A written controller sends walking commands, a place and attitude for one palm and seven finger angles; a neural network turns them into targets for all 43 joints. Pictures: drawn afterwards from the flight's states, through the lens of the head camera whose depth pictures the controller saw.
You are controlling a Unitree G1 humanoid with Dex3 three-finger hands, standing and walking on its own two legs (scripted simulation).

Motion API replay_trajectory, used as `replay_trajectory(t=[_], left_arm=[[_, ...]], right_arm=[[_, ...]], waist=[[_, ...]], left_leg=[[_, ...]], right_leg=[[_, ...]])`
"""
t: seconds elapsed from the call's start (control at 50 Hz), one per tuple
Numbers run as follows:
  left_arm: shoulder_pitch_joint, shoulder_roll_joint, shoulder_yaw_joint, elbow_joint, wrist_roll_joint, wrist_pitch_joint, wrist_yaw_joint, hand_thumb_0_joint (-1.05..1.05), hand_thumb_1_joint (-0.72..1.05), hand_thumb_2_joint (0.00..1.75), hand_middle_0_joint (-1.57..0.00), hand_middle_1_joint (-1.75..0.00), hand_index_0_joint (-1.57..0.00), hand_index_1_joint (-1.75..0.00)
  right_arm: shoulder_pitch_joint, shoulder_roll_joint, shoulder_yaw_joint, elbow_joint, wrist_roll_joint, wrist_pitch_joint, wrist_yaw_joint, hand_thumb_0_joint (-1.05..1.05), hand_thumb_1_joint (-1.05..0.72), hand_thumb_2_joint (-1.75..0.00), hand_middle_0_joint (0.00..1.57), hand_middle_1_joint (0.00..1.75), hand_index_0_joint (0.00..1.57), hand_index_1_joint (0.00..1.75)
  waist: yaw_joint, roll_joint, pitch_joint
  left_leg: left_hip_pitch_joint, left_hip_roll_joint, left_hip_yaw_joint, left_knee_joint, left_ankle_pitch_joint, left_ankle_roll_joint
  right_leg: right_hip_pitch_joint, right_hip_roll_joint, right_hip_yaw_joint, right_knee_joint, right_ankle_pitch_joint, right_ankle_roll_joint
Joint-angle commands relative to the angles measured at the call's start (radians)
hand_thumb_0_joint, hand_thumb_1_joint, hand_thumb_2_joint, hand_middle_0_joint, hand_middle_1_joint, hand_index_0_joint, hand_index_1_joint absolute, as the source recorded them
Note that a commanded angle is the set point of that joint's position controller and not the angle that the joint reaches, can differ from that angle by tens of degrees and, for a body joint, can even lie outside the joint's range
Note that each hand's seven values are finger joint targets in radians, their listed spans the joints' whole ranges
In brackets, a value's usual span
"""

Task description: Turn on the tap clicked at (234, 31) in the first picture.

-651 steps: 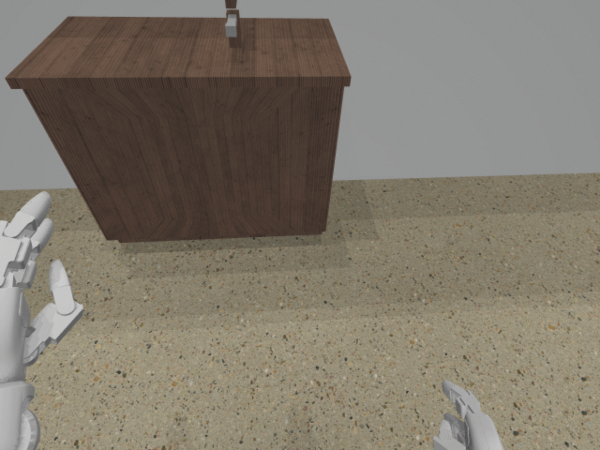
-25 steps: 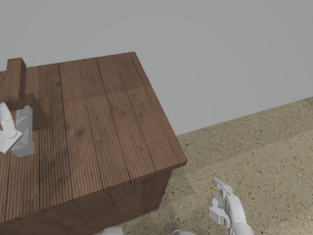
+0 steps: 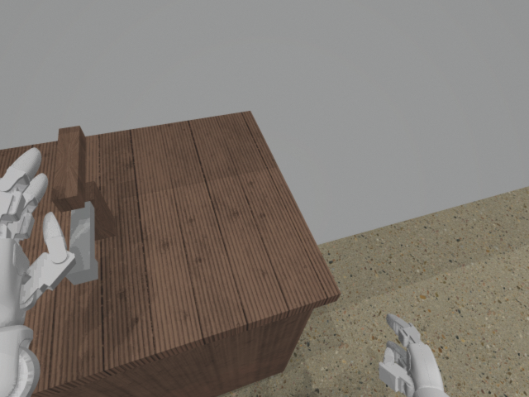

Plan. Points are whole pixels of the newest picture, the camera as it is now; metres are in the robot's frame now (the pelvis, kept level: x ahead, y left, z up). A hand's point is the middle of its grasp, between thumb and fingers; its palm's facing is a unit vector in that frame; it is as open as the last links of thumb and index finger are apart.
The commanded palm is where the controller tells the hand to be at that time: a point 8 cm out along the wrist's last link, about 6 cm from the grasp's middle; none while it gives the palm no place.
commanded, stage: come to a stop and stand still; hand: left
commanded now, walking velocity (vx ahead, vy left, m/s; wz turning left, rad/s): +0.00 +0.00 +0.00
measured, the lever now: (81, 268) +0.24 +0.25 +0.10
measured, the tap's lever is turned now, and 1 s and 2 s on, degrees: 0 0 0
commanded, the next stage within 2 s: look again from close up in 0.94 s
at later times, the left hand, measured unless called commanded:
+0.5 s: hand (23, 260) +0.22 +0.29 +0.15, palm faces +0.37 -0.84 -0.40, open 7.4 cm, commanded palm +0.16 +0.31 +0.17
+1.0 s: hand (15, 244) +0.23 +0.30 +0.16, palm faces +0.38 -0.84 -0.38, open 7.4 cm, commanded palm +0.17 +0.33 +0.17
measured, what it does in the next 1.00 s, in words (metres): shifts its weight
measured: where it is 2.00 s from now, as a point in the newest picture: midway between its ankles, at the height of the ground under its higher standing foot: outside the picture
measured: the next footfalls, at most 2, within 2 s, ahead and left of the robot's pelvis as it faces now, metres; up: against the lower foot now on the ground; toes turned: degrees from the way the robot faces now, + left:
none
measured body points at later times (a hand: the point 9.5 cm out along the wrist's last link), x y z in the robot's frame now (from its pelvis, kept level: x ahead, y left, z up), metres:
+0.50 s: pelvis -0.01 +0.03 +0.00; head +0.03 +0.07 +0.44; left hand +0.20 +0.33 +0.17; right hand +0.15 -0.20 -0.08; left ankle +0.03 +0.14 -0.74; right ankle +0.01 -0.12 -0.74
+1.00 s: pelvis +0.01 +0.05 +0.00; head +0.05 +0.08 +0.44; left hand +0.21 +0.34 +0.18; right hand +0.21 -0.16 -0.07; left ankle +0.03 +0.14 -0.74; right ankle +0.01 -0.12 -0.74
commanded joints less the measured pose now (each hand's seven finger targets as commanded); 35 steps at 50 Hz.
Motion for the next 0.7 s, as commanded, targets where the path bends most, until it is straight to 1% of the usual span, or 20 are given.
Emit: replay_trajectory(t=[0.0, 0.02, 0.04, 0.06, 0.08, 0.1, 0.14, 0.16, 0.22, 0.3, 0.32, 0.36, 0.38, 0.42, 0.44, 0.48, 0.54, 0.58, 0.66, 0.68], left_arm=[[0.028, 0.215, 0.179, -0.238, -0.010, -0.077, 0.028, 0.00, 0.90, 0.90, -0.20, -0.30, -0.20, -0.30], [0.039, 0.217, 0.187, -0.220, -0.013, -0.075, 0.029, 0.00, 0.90, 0.90, -0.20, -0.30, -0.20, -0.30], [-0.990, 1.011, 0.740, -0.372, 0.143, -0.182, -0.009, 0.00, 0.90, 0.90, -0.20, -0.30, -0.20, -0.30], [-0.737, 0.610, 0.466, 0.069, 0.049, -0.135, -0.040, 0.00, 0.90, 0.90, -0.20, -0.30, -0.20, -0.30], [-0.457, 0.411, 0.324, 0.050, 0.005, -0.125, -0.043, 0.00, 0.90, 0.90, -0.20, -0.30, -0.20, -0.30], [-0.336, 0.349, 0.269, 0.188, 0.002, -0.117, -0.061, 0.00, 0.90, 0.90, -0.20, -0.30, -0.20, -0.30], [-0.120, 0.244, 0.165, 0.149, -0.016, -0.119, -0.093, 0.00, 0.90, 0.90, -0.20, -0.30, -0.20, -0.30], [-0.028, 0.132, 0.069, 0.140, -0.027, -0.112, -0.101, 0.00, 0.90, 0.90, -0.20, -0.30, -0.20, -0.30], [-0.017, 0.170, 0.050, -0.062, 0.003, -0.107, -0.095, 0.00, 0.90, 0.90, -0.20, -0.30, -0.20, -0.30], [-0.037, 0.314, 0.218, -0.123, 0.015, -0.120, -0.048, 0.00, 0.90, 0.90, -0.20, -0.30, -0.20, -0.30], [-0.069, 0.326, 0.245, -0.149, 0.012, -0.131, -0.043, 0.00, 0.90, 0.90, -0.20, -0.30, -0.20, -0.30], [-0.173, 0.361, 0.273, -0.211, 0.019, -0.156, -0.021, 0.00, 0.90, 0.90, -0.20, -0.30, -0.20, -0.30], [-0.177, 0.266, 0.202, -0.175, 0.016, -0.161, -0.025, 0.00, 0.90, 0.90, -0.20, -0.30, -0.20, -0.30], [-0.200, 0.264, 0.193, -0.174, 0.028, -0.174, -0.025, 0.00, 0.90, 0.90, -0.20, -0.30, -0.20, -0.30], [-0.204, 0.259, 0.184, -0.169, 0.033, -0.182, -0.027, 0.00, 0.90, 0.90, -0.20, -0.30, -0.20, -0.30], [-0.184, 0.222, 0.153, -0.155, 0.041, -0.190, -0.031, 0.00, 0.90, 0.90, -0.20, -0.30, -0.20, -0.30], [-0.104, 0.206, 0.141, -0.124, 0.042, -0.190, -0.034, 0.00, 0.90, 0.90, -0.20, -0.30, -0.20, -0.30], [-0.058, 0.175, 0.123, -0.079, 0.040, -0.181, -0.037, 0.00, 0.90, 0.90, -0.20, -0.30, -0.20, -0.30], [-0.071, 0.224, 0.176, -0.071, 0.039, -0.176, -0.034, 0.00, 0.90, 0.90, -0.20, -0.30, -0.20, -0.30], [-0.076, 0.195, 0.152, -0.063, 0.033, -0.175, -0.039, 0.00, 0.90, 0.90, -0.20, -0.30, -0.20, -0.30]], right_arm=[[-0.080, -0.122, -0.048, -0.162, 0.001, -0.026, -0.010, 0.00, -0.90, -0.90, 0.20, 0.30, 0.20, 0.30], [-0.081, -0.121, -0.046, -0.162, 0.001, -0.020, -0.011, 0.00, -0.90, -0.90, 0.20, 0.30, 0.20, 0.30], [0.086, -0.154, -0.070, -0.129, -0.058, -0.078, -0.023, 0.00, -0.90, -0.90, 0.20, 0.30, 0.20, 0.30], [0.008, -0.105, -0.076, -0.066, 0.003, -0.059, -0.031, 0.00, -0.90, -0.90, 0.20, 0.30, 0.20, 0.30], [-0.008, -0.118, -0.080, -0.116, -0.006, -0.055, -0.014, 0.00, -0.90, -0.90, 0.20, 0.30, 0.20, 0.30], [0.001, -0.152, -0.080, -0.125, -0.011, -0.075, -0.005, 0.00, -0.90, -0.90, 0.20, 0.30, 0.20, 0.30], [0.029, -0.157, -0.079, -0.149, 0.003, -0.076, 0.027, 0.00, -0.90, -0.90, 0.20, 0.30, 0.20, 0.30], [0.006, -0.143, -0.073, -0.145, 0.016, -0.079, 0.048, 0.00, -0.90, -0.90, 0.20, 0.30, 0.20, 0.30], [-0.025, -0.141, -0.064, -0.187, 0.014, -0.084, 0.061, 0.00, -0.90, -0.90, 0.20, 0.30, 0.20, 0.30], [-0.070, -0.137, -0.047, -0.209, -0.005, -0.083, 0.015, 0.00, -0.90, -0.90, 0.20, 0.30, 0.20, 0.30], [-0.070, -0.131, -0.042, -0.210, -0.008, -0.084, 0.005, 0.00, -0.90, -0.90, 0.20, 0.30, 0.20, 0.30], [-0.087, -0.132, -0.038, -0.194, -0.009, -0.087, -0.011, 0.00, -0.90, -0.90, 0.20, 0.30, 0.20, 0.30], [-0.070, -0.127, -0.039, -0.190, -0.011, -0.093, -0.016, 0.00, -0.90, -0.90, 0.20, 0.30, 0.20, 0.30], [-0.049, -0.134, -0.039, -0.181, -0.011, -0.114, -0.013, 0.00, -0.90, -0.90, 0.20, 0.30, 0.20, 0.30], [-0.043, -0.132, -0.037, -0.175, -0.011, -0.124, -0.008, 0.00, -0.90, -0.90, 0.20, 0.30, 0.20, 0.30], [-0.030, -0.136, -0.038, -0.162, -0.013, -0.138, -0.002, 0.00, -0.90, -0.90, 0.20, 0.30, 0.20, 0.30], [-0.015, -0.136, -0.042, -0.155, -0.016, -0.142, 0.012, 0.00, -0.90, -0.90, 0.20, 0.30, 0.20, 0.30], [-0.009, -0.140, -0.040, -0.146, -0.018, -0.132, 0.018, 0.00, -0.90, -0.90, 0.20, 0.30, 0.20, 0.30], [-0.032, -0.135, -0.037, -0.146, -0.018, -0.113, 0.017, 0.00, -0.90, -0.90, 0.20, 0.30, 0.20, 0.30], [-0.023, -0.131, -0.037, -0.153, -0.019, -0.102, 0.015, 0.00, -0.90, -0.90, 0.20, 0.30, 0.20, 0.30]], waist=[[0.002, 0.116, -0.209], [0.001, 0.114, -0.205], [0.032, -0.091, -0.080], [-0.011, 0.011, -0.091], [0.009, -0.016, -0.120], [0.024, 0.020, -0.161], [0.040, 0.052, -0.225], [0.038, 0.069, -0.260], [0.036, -0.045, -0.213], [0.032, -0.155, -0.125], [0.023, -0.139, -0.116], [0.013, 0.006, -0.105], [0.009, 0.092, -0.108], [0.014, 0.219, -0.116], [0.017, 0.237, -0.124], [0.017, 0.213, -0.132], [0.021, 0.098, -0.151], [0.017, 0.069, -0.149], [0.015, 0.044, -0.156], [0.011, 0.040, -0.159]], left_leg=[[0.034, 0.015, -0.001, -0.062, 0.102, 0.033], [0.029, 0.012, 0.002, -0.061, 0.095, 0.031], [-0.083, 0.008, 0.049, 0.078, 0.199, 0.047], [0.043, 0.025, 0.035, 0.039, 0.176, 0.044], [0.102, 0.009, 0.034, -0.001, 0.180, 0.031], [0.121, -0.004, 0.068, 0.006, 0.150, 0.029], [0.135, -0.018, 0.077, 0.008, 0.174, 0.048], [0.159, -0.008, 0.068, -0.016, 0.216, 0.053], [0.118, 0.010, 0.049, -0.037, 0.140, 0.061], [0.050, -0.024, 0.039, -0.050, -0.066, 0.055], [0.052, -0.033, 0.033, -0.051, -0.077, 0.054], [0.053, -0.016, 0.023, -0.087, -0.096, 0.059], [0.033, -0.007, 0.008, -0.116, -0.116, 0.063], [-0.012, 0.008, -0.008, -0.147, -0.175, 0.073], [-0.028, 0.014, -0.013, -0.153, -0.206, 0.080], [-0.035, 0.020, -0.027, -0.157, -0.200, 0.079], [0.019, 0.015, -0.024, -0.117, -0.100, 0.069], [0.030, 0.017, -0.030, -0.119, -0.045, 0.061], [0.042, 0.018, -0.026, -0.112, 0.059, 0.055], [0.043, 0.019, -0.026, -0.104, 0.086, 0.056]], right_leg=[[0.120, -0.050, 0.058, -0.045, 0.177, -0.008], [0.121, -0.051, 0.061, -0.049, 0.177, -0.008], [-0.025, -0.108, 0.118, -0.100, 0.273, -0.001], [-0.086, -0.166, 0.094, -0.031, 0.192, -0.058], [-0.043, -0.108, 0.124, -0.013, 0.253, -0.061], [-0.048, -0.107, 0.141, -0.019, 0.241, -0.043], [0.010, -0.113, 0.128, 0.003, 0.284, 0.008], [0.035, -0.102, 0.098, 0.024, 0.267, 0.008], [0.027, -0.083, 0.082, -0.016, 0.135, 0.020], [-0.055, -0.082, 0.093, -0.094, -0.123, -0.006], [-0.070, -0.085, 0.102, -0.101, -0.154, -0.014], [-0.067, -0.070, 0.092, -0.067, -0.145, -0.012], [-0.035, -0.066, 0.085, -0.040, -0.117, -0.016], [0.029, -0.048, 0.072, -0.001, -0.075, -0.016], [0.055, -0.047, 0.066, 0.011, -0.062, -0.015], [0.072, -0.047, 0.046, 0.020, -0.033, -0.016], [0.045, -0.057, 0.047, -0.008, 0.006, -0.015], [0.028, -0.053, 0.036, -0.008, 0.025, -0.011], [0.038, -0.055, 0.030, 0.005, 0.087, -0.002], [0.044, -0.062, 0.027, 0.001, 0.109, -0.005]])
